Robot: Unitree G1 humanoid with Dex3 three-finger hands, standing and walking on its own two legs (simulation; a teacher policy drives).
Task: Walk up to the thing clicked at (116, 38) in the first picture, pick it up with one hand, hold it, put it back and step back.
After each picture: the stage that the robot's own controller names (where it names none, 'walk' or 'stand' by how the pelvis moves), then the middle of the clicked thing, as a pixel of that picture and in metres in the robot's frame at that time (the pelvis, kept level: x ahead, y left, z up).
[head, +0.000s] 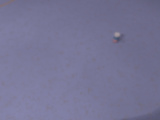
stand; (116, 37) +1.47 -0.45 -0.72
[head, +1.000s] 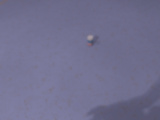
walk; (90, 40) +1.41 -0.02 -0.70
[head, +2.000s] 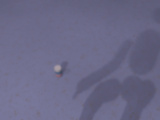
walk; (58, 71) +0.95 +0.26 -0.71
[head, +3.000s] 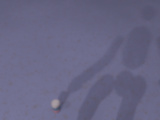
walk; (56, 106) +0.60 +0.20 -0.70
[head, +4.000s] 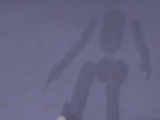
stand; out of the picture +0.42 +0.16 -0.68
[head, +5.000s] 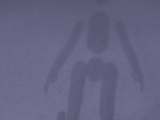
stand; out of the picture +0.39 +0.20 -0.71
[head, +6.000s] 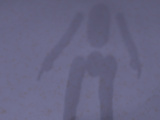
stand; out of the picture +0.38 +0.10 -0.69
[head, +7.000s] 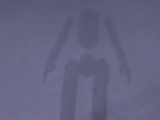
stand; out of the picture +0.33 +0.15 -0.72
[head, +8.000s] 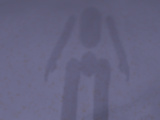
stand; out of the picture +0.31 +0.14 -0.73
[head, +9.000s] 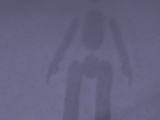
stand; out of the picture +0.32 +0.13 -0.73
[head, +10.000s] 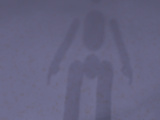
stand; out of the picture +0.32 +0.12 -0.73
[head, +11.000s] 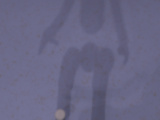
go down; (60, 116) +0.35 +0.11 -0.63
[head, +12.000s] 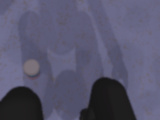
go down; (32, 70) +0.43 +0.15 -0.30
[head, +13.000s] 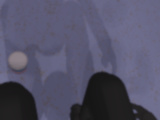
close in; (18, 63) +0.42 +0.16 -0.27
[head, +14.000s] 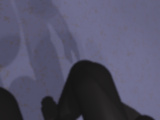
close; out of the picture +0.41 +0.20 -0.24
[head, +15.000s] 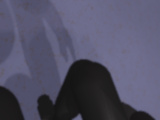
close; out of the picture +0.41 +0.20 -0.24
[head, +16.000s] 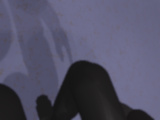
lift; out of the picture +0.39 +0.20 -0.24
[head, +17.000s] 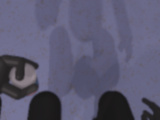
lift; (26, 81) +0.33 +0.19 -0.05
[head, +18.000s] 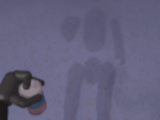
hold; (33, 98) +0.31 +0.17 +0.00
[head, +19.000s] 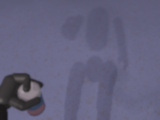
hold; (32, 99) +0.31 +0.17 -0.01
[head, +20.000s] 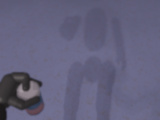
hold; (31, 98) +0.31 +0.18 -0.01
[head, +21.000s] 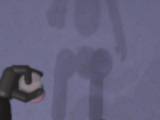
crouch; (33, 88) +0.34 +0.16 -0.07
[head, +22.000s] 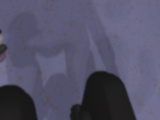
lower; out of the picture +0.45 +0.22 -0.15
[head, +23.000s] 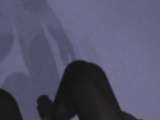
lower; out of the picture +0.42 +0.25 -0.24
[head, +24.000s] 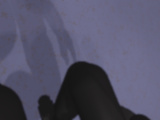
lower; out of the picture +0.41 +0.25 -0.24
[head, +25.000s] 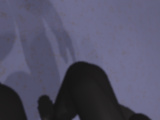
lower; out of the picture +0.41 +0.25 -0.24
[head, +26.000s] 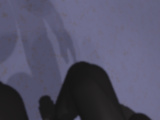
lower; out of the picture +0.41 +0.25 -0.24
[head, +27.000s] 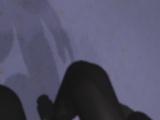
open; out of the picture +0.40 +0.23 -0.23
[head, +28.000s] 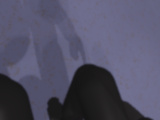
stand; out of the picture +0.39 +0.24 -0.24
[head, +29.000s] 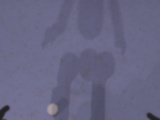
stand; (53, 110) +0.37 +0.14 -0.57
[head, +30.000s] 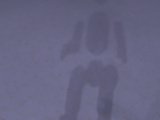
stand; out of the picture +0.35 +0.15 -0.66
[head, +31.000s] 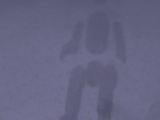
stand; out of the picture +0.35 +0.14 -0.67
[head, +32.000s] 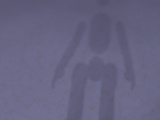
stand; out of the picture +0.35 +0.13 -0.72
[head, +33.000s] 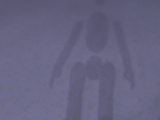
stand; out of the picture +0.35 +0.14 -0.73
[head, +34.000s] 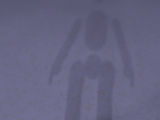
stand; out of the picture +0.33 +0.15 -0.73
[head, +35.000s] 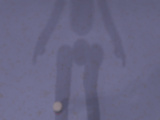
walk; (57, 108) +0.44 +0.12 -0.71
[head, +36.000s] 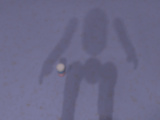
walk; (61, 70) +0.81 +0.20 -0.69
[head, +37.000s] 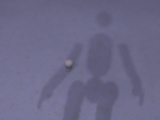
walk; (68, 66) +1.03 +0.09 -0.71
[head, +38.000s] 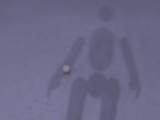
stand; (66, 71) +0.96 +0.14 -0.73
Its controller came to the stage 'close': yes
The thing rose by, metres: 0.70
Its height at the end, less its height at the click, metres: +0.00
